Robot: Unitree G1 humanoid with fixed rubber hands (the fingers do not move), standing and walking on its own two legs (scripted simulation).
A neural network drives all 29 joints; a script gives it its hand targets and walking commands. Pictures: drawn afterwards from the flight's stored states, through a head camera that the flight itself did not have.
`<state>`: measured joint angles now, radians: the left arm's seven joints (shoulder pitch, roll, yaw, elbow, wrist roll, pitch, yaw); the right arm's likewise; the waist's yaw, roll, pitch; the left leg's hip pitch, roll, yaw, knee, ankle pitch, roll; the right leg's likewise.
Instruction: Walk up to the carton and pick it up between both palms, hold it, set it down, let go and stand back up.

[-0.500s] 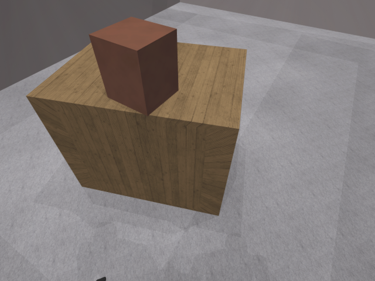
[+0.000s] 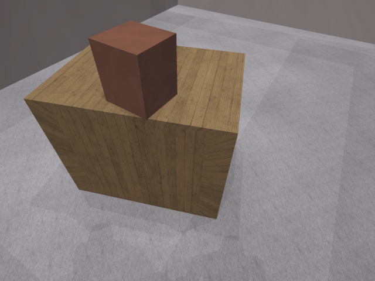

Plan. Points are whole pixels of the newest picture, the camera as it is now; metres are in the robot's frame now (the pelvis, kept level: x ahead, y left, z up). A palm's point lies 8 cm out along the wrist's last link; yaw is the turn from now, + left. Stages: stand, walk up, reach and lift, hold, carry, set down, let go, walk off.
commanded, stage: stand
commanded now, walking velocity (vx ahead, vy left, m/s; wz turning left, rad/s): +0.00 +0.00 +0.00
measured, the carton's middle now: (138, 69) +0.82 +0.22 +0.04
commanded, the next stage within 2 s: walk up in 0.88 s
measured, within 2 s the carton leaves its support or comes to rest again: neither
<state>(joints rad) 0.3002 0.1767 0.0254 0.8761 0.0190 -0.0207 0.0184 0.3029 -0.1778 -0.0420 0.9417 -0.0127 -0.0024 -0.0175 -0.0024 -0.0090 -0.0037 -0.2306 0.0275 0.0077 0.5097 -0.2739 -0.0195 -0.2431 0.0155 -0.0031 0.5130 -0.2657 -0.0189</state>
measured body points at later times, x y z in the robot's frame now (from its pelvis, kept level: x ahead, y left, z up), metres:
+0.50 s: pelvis +0.00 +0.00 +0.00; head +0.00 +0.01 +0.45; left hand +0.01 +0.23 -0.15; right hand -0.01 -0.22 -0.15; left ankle +0.00 +0.13 -0.74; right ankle +0.01 -0.11 -0.74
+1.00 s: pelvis +0.00 +0.01 +0.00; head +0.01 +0.01 +0.45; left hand -0.03 +0.22 -0.16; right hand -0.01 -0.21 -0.16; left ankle +0.00 +0.13 -0.74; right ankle +0.01 -0.11 -0.74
